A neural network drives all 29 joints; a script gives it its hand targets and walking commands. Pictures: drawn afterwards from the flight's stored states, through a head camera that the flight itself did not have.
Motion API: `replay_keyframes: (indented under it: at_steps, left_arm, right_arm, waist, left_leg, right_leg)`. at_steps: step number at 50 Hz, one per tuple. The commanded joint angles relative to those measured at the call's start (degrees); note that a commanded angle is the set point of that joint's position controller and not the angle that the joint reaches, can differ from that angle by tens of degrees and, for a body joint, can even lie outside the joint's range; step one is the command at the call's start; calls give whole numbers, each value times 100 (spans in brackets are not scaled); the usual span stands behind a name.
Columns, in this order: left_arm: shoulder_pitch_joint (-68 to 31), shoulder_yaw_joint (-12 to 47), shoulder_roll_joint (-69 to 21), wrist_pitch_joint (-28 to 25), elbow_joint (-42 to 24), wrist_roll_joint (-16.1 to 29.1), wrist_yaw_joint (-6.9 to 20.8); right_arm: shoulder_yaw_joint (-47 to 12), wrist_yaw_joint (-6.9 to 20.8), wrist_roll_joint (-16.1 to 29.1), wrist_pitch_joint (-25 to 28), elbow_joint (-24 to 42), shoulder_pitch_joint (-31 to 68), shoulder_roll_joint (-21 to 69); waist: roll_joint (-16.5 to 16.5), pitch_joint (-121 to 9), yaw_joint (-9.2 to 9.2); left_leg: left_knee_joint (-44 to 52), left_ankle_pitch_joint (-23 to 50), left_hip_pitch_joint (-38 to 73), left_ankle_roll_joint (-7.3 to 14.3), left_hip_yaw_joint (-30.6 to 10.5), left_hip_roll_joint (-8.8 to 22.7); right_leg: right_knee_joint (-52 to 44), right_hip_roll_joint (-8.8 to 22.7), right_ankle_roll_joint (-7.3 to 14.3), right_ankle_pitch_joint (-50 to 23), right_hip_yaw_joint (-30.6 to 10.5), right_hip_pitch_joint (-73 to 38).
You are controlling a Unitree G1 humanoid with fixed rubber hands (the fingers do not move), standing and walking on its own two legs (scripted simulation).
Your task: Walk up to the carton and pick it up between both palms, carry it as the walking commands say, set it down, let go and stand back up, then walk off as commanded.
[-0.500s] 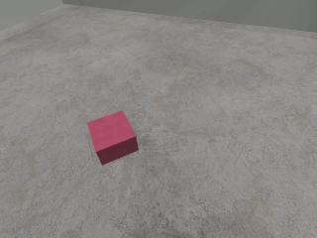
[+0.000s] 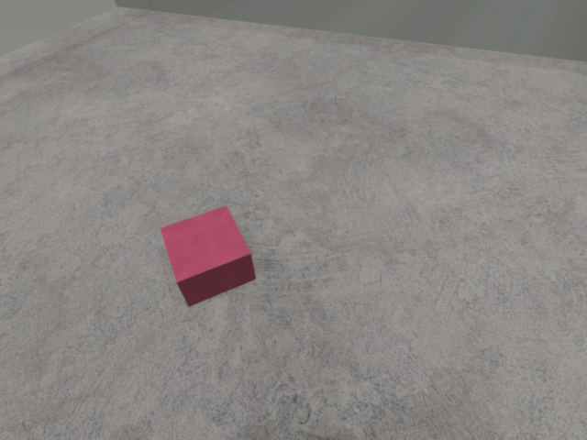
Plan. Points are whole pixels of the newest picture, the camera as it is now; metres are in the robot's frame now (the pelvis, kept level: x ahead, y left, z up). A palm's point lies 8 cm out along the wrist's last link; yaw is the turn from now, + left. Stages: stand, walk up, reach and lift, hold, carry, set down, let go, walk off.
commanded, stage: stand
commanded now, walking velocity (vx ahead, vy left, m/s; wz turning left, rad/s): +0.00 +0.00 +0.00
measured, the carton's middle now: (208, 253) +0.96 +0.42 -0.68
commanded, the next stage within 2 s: walk up in 1.28 s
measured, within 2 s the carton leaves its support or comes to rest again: neither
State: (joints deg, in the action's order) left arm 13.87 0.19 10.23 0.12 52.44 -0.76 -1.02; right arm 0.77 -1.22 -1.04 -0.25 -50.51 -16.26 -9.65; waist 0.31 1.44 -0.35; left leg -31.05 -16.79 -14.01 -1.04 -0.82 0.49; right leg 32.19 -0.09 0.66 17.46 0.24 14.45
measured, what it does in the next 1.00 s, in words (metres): stands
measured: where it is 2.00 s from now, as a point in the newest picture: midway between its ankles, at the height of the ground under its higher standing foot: outside the picture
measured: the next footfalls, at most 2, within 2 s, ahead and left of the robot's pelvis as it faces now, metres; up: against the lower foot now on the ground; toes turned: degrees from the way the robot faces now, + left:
left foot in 1.80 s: +0.11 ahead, +0.23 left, +0.00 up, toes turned +19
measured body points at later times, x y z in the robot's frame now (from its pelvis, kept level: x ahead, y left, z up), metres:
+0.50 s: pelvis +0.00 +0.00 +0.01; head +0.01 -0.01 +0.46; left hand +0.01 +0.22 -0.15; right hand +0.01 -0.22 -0.16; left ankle +0.00 +0.13 -0.73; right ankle +0.00 -0.11 -0.73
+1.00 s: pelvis +0.00 +0.00 +0.01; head +0.01 +0.00 +0.46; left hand +0.00 +0.21 -0.15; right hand -0.01 -0.21 -0.16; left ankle +0.00 +0.13 -0.73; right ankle +0.00 -0.11 -0.73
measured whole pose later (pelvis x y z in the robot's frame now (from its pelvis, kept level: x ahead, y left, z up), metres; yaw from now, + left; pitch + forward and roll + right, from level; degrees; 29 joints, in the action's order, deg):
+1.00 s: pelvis +0.00 +0.00 +0.01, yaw +0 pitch -1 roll +0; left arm 15.7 0.1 6.9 -0.2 65.4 -0.3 -2.1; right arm 0.1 -2.2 -1.0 0.1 -64.0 -17.3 -7.1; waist 0.4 1.9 -0.1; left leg -25.4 -14.0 -10.1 -1.1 -0.5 0.8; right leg 26.5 -0.3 0.5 14.5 -0.2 10.6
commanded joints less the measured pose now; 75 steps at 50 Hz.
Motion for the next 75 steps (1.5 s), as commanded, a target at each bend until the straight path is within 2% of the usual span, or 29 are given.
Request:
replay_keyframes:
  at_steps: [1, 5, 10, 14, 22, 25, 26, 32, 35, 36, 37, 38, 41, 42, 43, 44, 46, 48, 54, 58, 60, 63, 66, 68, 69, 72, 73, 74, 75]
  left_arm:
    - [182, -139, 561, -125, -131, 27, -48]
    - [238, -154, 497, -98, 144, 34, -64]
    - [257, -157, 569, -72, 407, 20, -71]
    - [348, -115, 413, -70, 636, 23, -84]
    - [419, -121, 344, -80, 869, 24, -98]
    - [386, -97, 319, -55, 929, 15, -112]
    - [544, -133, 330, -62, 973, 23, -98]
    - [409, -79, 252, -61, 1016, 17, -134]
    - [477, -93, 251, -63, 1082, 46, -117]
    - [462, -68, 201, -66, 1086, 28, -133]
    - [516, -61, 137, -66, 1120, 43, -132]
    - [577, -92, 233, -61, 1159, 33, -138]
    - [482, -54, 160, -75, 1122, 46, -138]
    - [402, -50, 186, -84, 1093, 37, -127]
    - [478, -95, 243, -78, 1133, 50, -125]
    - [526, -87, 198, -58, 1185, 49, -141]
    - [586, -97, 245, -57, 1191, 40, -133]
    - [629, -99, 118, -71, 1226, 49, -115]
    - [616, -74, 133, -62, 1241, 36, -155]
    - [643, -89, 119, -69, 1243, 50, -142]
    - [629, -61, 86, -64, 1242, 40, -135]
    - [646, -91, 101, -95, 1247, 51, -126]
    - [657, -61, 60, -72, 1269, 55, -148]
    - [588, -65, 89, -74, 1226, 52, -147]
    - [643, -103, 151, -70, 1263, 39, -139]
    - [713, -57, 41, -55, 1259, 61, -144]
    - [714, -60, -6, -68, 1277, 62, -143]
    - [887, -377, 850, -12, 962, 190, -174]
    - [1743, -725, 1556, -53, 949, 67, -306]
  right_arm:
    - [147, -55, 2, 93, 125, -187, -623]
    - [122, -79, -13, 79, -72, -151, -499]
    - [112, -58, -28, 75, -335, -219, -439]
    - [111, -88, 9, 79, -481, -276, -416]
    - [63, -117, 2, 77, -810, -321, -275]
    - [50, -113, 16, 76, -867, -393, -299]
    - [28, -103, 11, 81, -924, -377, -267]
    - [25, -111, 1, 79, -1103, -497, -234]
    - [19, -109, -4, 55, -1159, -519, -240]
    - [19, -109, 40, 69, -1121, -471, -233]
    - [14, -110, 23, 78, -1151, -485, -286]
    - [11, -113, 17, 93, -1134, -398, -251]
    - [45, -128, -1, 87, -1169, -354, -321]
    - [41, -113, 12, 80, -1204, -450, -304]
    - [-8, -112, -18, 72, -1235, -464, -168]
    - [-31, -105, -6, 68, -1230, -435, -120]
    - [-25, -108, -10, 66, -1267, -519, -132]
    - [-19, -120, 4, 66, -1284, -510, -102]
    - [-9, -121, -6, 67, -1308, -528, -199]
    - [-42, -140, -5, 69, -1348, -560, -69]
    - [1, -124, 11, 89, -1284, -427, -234]
    - [-15, -118, 11, 90, -1352, -578, -105]
    - [-3, -112, 31, 87, -1323, -557, -165]
    - [6, -119, -1, 74, -1321, -499, -208]
    - [-19, -112, 6, 76, -1315, -576, -138]
    - [-1, -116, 11, 86, -1359, -630, -189]
    - [-26, -142, 6, 69, -1379, -606, -114]
    - [194, -73, -18, 7, -905, -434, -772]
    - [429, 181, -31, -103, -523, 677, -702]
  waist:
    - [-110, -162, 37]
    - [-37, -96, 81]
    - [37, 88, 36]
    - [-72, 134, 26]
    - [39, 140, 64]
    - [-42, 226, 3]
    - [-79, 165, 94]
    - [-42, 204, -21]
    - [-3, 279, 26]
    - [-59, 231, -2]
    - [-143, 252, 52]
    - [-54, 238, 70]
    - [-32, 147, 57]
    - [-69, 230, -1]
    - [28, 290, 46]
    - [-98, 348, 10]
    - [44, 262, 41]
    - [38, 322, 52]
    - [-131, 360, 23]
    - [97, 370, 41]
    - [-87, 255, 21]
    - [-24, 336, 44]
    - [-32, 331, -24]
    - [-15, 285, 15]
    - [-131, 335, -6]
    - [44, 410, 24]
    - [-41, 417, 50]
    - [-433, 541, 245]
    - [-248, 11, 844]
  left_leg:
    - [509, 979, -35, 306, -322, 292]
    - [621, 927, -44, 328, -301, 305]
    - [703, 895, 33, 260, -253, 305]
    - [789, 785, 139, 262, -280, 321]
    - [869, 827, 146, 265, -262, 366]
    - [926, 846, 161, 259, -279, 351]
    - [932, 822, 178, 248, -273, 358]
    - [912, 907, 208, 239, -269, 334]
    - [919, 897, 121, 211, -226, 343]
    - [933, 961, 225, 223, -252, 364]
    - [936, 884, 133, 229, -287, 378]
    - [986, 821, 143, 247, -281, 370]
    - [945, 952, 209, 224, -270, 364]
    - [931, 902, 117, 227, -243, 356]
    - [953, 850, 91, 219, -240, 347]
    - [982, 907, 244, 210, -235, 375]
    - [987, 911, 224, 182, -261, 356]
    - [980, 880, 134, 205, -253, 363]
    - [1023, 895, 207, 237, -287, 377]
    - [1017, 784, 104, 196, -272, 372]
    - [993, 821, 244, 249, -309, 381]
    - [1022, 806, 134, 212, -279, 362]
    - [993, 901, 230, 228, -262, 384]
    - [995, 805, 149, 220, -283, 384]
    - [1075, 763, 158, 233, -305, 369]
    - [1120, 708, 128, 209, -286, 374]
    - [1121, 736, 66, 220, -302, 374]
    - [-14, -362, -284, -8, -418, 307]
    - [-1063, -2071, -3006, -32, -64, -225]
  right_leg:
    - [-622, 387, 251, -1178, -391, -205]
    - [-694, 409, 246, -1117, -439, -268]
    - [-856, 408, 212, -998, -496, -200]
    - [-942, 370, 197, -822, -485, -120]
    - [-960, 410, 187, -943, -469, -266]
    - [-1020, 416, 182, -906, -481, -212]
    - [-1021, 395, 155, -921, -451, -267]
    - [-1133, 440, 205, -889, -530, -258]
    - [-1087, 424, 152, -840, -490, -316]
    - [-1111, 392, 168, -923, -466, -210]
    - [-1070, 387, 137, -955, -438, -266]
    - [-1079, 406, 156, -906, -458, -295]
    - [-1121, 419, 202, -947, -505, -326]
    - [-1157, 461, 187, -947, -516, -350]
    - [-1118, 465, 180, -885, -539, -324]
    - [-1175, 424, 139, -804, -526, -142]
    - [-1115, 417, 129, -856, -485, -263]
    - [-1119, 425, 151, -882, -501, -260]
    - [-1137, 422, 137, -845, -486, -156]
    - [-1143, 451, 173, -797, -545, -244]
    - [-1176, 397, 152, -838, -491, -226]
    - [-1160, 438, 141, -829, -485, -288]
    - [-1167, 407, 137, -911, -487, -192]
    - [-1171, 437, 141, -852, -499, -267]
    - [-1173, 424, 115, -781, -478, -222]
    - [-1169, 441, 144, -739, -501, -193]
    - [-1186, 434, 136, -758, -489, -265]
    - [-702, 803, -6, 11, -1079, -238]
    - [-2062, 2132, 583, 3438, -2178, -2321]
